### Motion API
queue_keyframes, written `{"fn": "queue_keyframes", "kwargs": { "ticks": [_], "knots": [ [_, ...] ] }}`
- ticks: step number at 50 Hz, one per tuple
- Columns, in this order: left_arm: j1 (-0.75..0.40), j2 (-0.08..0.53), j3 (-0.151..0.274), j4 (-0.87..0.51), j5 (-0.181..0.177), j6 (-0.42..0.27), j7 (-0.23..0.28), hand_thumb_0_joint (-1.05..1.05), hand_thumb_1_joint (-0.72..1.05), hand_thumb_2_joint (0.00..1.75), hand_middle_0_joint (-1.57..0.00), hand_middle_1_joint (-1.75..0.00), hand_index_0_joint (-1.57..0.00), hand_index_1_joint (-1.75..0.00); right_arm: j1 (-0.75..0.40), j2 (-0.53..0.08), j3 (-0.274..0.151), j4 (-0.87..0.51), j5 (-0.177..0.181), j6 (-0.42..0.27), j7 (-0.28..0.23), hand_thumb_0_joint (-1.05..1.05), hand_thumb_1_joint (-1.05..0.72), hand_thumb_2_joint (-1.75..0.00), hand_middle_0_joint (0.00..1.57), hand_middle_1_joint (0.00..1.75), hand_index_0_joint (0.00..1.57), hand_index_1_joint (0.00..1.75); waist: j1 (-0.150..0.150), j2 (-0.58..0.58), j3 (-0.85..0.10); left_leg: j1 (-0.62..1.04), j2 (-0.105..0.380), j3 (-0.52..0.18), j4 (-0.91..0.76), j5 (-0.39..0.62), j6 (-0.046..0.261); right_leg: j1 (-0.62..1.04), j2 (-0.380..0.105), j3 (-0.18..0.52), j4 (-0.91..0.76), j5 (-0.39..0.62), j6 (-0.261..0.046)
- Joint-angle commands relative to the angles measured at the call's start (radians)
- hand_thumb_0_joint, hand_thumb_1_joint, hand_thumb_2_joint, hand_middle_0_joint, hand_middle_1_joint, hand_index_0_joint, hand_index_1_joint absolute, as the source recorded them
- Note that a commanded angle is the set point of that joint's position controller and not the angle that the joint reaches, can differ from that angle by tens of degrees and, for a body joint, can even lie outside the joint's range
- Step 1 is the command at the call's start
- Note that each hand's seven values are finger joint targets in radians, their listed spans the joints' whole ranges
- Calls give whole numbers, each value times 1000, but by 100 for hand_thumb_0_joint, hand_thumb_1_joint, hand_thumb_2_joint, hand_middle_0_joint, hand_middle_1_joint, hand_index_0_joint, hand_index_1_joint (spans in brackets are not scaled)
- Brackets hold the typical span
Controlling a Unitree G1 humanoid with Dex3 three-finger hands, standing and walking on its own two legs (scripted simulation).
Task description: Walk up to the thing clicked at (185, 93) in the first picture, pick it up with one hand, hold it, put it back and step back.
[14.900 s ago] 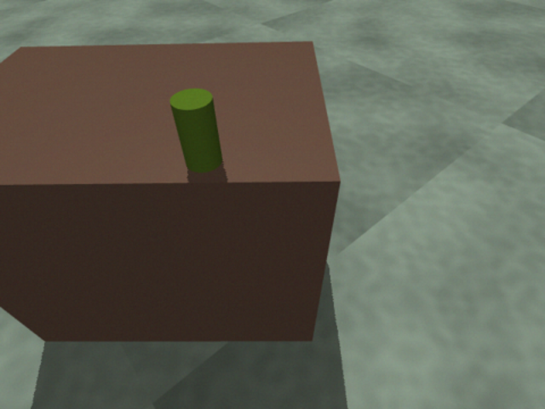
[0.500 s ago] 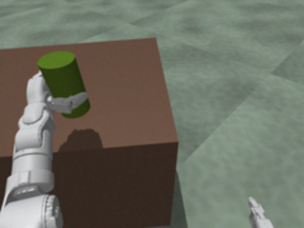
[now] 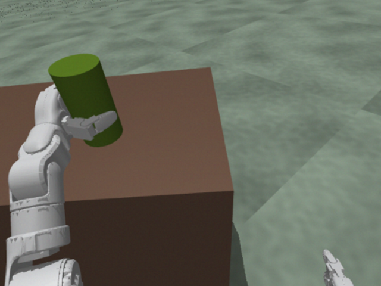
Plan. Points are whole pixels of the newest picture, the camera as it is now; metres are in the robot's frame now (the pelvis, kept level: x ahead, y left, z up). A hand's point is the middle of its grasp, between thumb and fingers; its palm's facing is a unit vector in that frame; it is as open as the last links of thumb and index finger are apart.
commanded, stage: lift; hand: left
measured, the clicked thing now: (90, 103) +0.38 +0.18 +0.28
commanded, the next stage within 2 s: hold in 0.68 s
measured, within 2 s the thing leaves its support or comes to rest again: neither
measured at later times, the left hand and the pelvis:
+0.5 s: hand (81, 99) +0.34 +0.17 +0.31, palm faces +0.13 -0.99 +0.01, open 10.7 cm; pelvis -0.01 +0.00 +0.00, yaw +0 degrees
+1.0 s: hand (66, 92) +0.32 +0.17 +0.34, palm faces +0.12 -0.99 +0.00, open 10.7 cm; pelvis -0.03 +0.00 +0.00, yaw +0 degrees
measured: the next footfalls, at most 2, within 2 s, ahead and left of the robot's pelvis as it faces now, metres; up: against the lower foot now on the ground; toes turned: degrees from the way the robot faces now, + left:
none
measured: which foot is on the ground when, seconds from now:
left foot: down 0.00-1.00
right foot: down 0.00-1.00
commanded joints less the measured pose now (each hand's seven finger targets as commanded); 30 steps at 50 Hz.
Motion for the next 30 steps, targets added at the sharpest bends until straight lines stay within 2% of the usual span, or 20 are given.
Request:
{"fn": "queue_keyframes", "kwargs": {
  "ticks": [1, 3, 5, 6, 8, 9, 10, 11, 13, 14, 15, 16, 18, 21, 22, 23, 26, 29, 30],
  "knots": [
    [-470, 202, 34, -260, -13, 0, -1, 0, 16, 130, -130, -143, -132, -143, -84, -106, -30, -159, 10, -69, -1, 0, 55, -5, 5, 5, 5, 5, -8, -94, -200, 114, -36, 51, -85, 256, 32, 48, 38, -68, -97, 238, -24],
    [-469, 212, 45, -274, -19, 21, -2, 0, 13, 130, -130, -144, -133, -144, -101, -126, -56, -151, 12, -71, -1, 0, 55, -5, 5, 5, 5, 5, -4, -98, -204, 117, -37, 49, -84, 267, 34, 59, 36, -70, -96, 250, -24],
    [-484, 217, 47, -300, -22, 40, -2, 0, 12, 129, -129, -143, -132, -143, -119, -118, -46, -158, 14, -77, 9, 0, 55, -5, 5, 5, 5, 5, 1, -85, -210, 112, -41, 50, -84, 273, 32, 66, 34, -67, -97, 257, -24],
    [-489, 227, 48, -323, -17, 49, -3, 0, 11, 128, -129, -142, -132, -142, -89, -111, -46, -99, 13, -71, 12, 0, 55, -5, 5, 5, 5, 5, 9, -47, -213, 117, -42, 50, -88, 266, 29, 61, 34, -69, -95, 244, -28],
    [-479, 215, 45, -342, -21, 68, -1, 0, 11, 127, -128, -141, -131, -141, -117, -111, -48, -130, 15, -77, 15, 0, 54, -5, 5, 5, 5, 5, 13, -59, -227, 125, -40, 47, -86, 278, 28, 73, 36, -72, -96, 250, -29],
    [-492, 222, 53, -360, -24, 77, 3, 0, 10, 128, -127, -141, -130, -141, -127, -143, -81, -130, 15, -82, 15, 0, 54, -5, 5, 5, 5, 5, 4, -55, -240, 132, -39, 46, -89, 271, 27, 73, 37, -71, -97, 246, -28],
    [-478, 219, 58, -354, -26, 87, 4, 0, 12, 128, -128, -140, -130, -141, -137, -147, -77, -130, 15, -82, 17, 0, 54, -5, 5, 5, 5, 5, 1, -65, -251, 141, -37, 42, -88, 283, 27, 79, 38, -73, -97, 259, -27],
    [-504, 226, 49, -392, -26, 92, 4, 0, 11, 127, -128, -141, -130, -141, -127, -131, -64, -113, 18, -82, 21, 0, 54, -5, 5, 5, 5, 5, 11, -42, -238, 132, -39, 43, -92, 276, 25, 75, 38, -72, -99, 246, -30],
    [-481, 225, 62, -382, -31, 109, 5, 0, 12, 128, -128, -141, -131, -142, -149, -136, -71, -121, 19, -86, 20, 0, 55, -5, 5, 5, 5, 5, 14, -64, -240, 135, -39, 41, -94, 267, 27, 80, 38, -73, -106, 236, -28],
    [-487, 219, 51, -384, -30, 121, 7, 0, 13, 128, -128, -141, -131, -142, -132, -141, -76, -102, 20, -87, 20, 0, 54, -5, 5, 5, 5, 5, 4, -71, -230, 141, -39, 40, -97, 261, 28, 71, 40, -72, -105, 232, -27],
    [-487, 227, 64, -389, -35, 125, 9, 0, 12, 128, -128, -142, -131, -142, -141, -127, -61, -97, 20, -90, 23, 0, 55, -5, 5, 5, 5, 5, 14, -72, -221, 130, -37, 38, -99, 255, 28, 73, 39, -73, -105, 222, -28],
    [-477, 212, 60, -364, -38, 133, 8, 0, 10, 128, -128, -142, -131, -142, -162, -122, -53, -108, 21, -93, 24, 0, 54, -5, 5, 5, 5, 5, 13, -73, -213, 125, -38, 40, -99, 257, 27, 70, 39, -73, -109, 225, -27],
    [-486, 227, 61, -369, -37, 155, 8, 0, 9, 128, -129, -142, -132, -143, -154, -137, -70, -91, 21, -99, 22, 0, 54, -5, 5, 5, 5, 5, 12, -94, -205, 125, -43, 43, -98, 238, 31, 61, 38, -69, -116, 210, -24],
    [-464, 208, 54, -330, -43, 179, 5, 0, 9, 128, -130, -143, -133, -143, -165, -117, -45, -86, 24, -108, 27, 0, 54, -5, 5, 5, 5, 5, 18, -104, -179, 105, -44, 44, -105, 228, 32, 61, 36, -69, -120, 202, -24],
    [-474, 220, 63, -362, -48, 185, 5, 0, 8, 128, -129, -142, -131, -142, -172, -126, -56, -82, 27, -110, 25, 0, 54, -5, 5, 5, 5, 5, 22, -92, -178, 106, -45, 44, -109, 211, 29, 52, 38, -71, -124, 183, -24],
    [-462, 202, 48, -321, -50, 196, 3, 0, 8, 128, -128, -142, -131, -142, -175, -135, -62, -100, 29, -115, 23, 0, 54, -5, 5, 5, 5, 5, 7, -107, -162, 103, -46, 47, -111, 192, 31, 43, 39, -69, -128, 172, -23],
    [-499, 236, 63, -410, -55, 199, -1, 0, 11, 127, -127, -141, -130, -141, -152, -112, -40, -84, 33, -118, 30, 0, 55, -5, 5, 5, 5, 5, 17, -92, -188, 107, -49, 44, -113, 191, 33, 57, 36, -69, -127, 170, -25],
    [-507, 252, 81, -410, -56, 210, 6, 0, 11, 128, -127, -141, -130, -141, -139, -127, -64, -59, 37, -121, 30, 0, 54, -5, 5, 5, 5, 5, 12, -83, -205, 116, -49, 45, -110, 191, 32, 49, 36, -68, -122, 166, -25],
    [-499, 231, 75, -390, -60, 216, 9, 0, 12, 128, -127, -141, -130, -141, -154, -126, -62, -70, 37, -126, 30, 0, 55, -5, 5, 5, 5, 5, 13, -90, -200, 119, -45, 40, -108, 203, 32, 52, 38, -69, -116, 176, -25]
  ]
}}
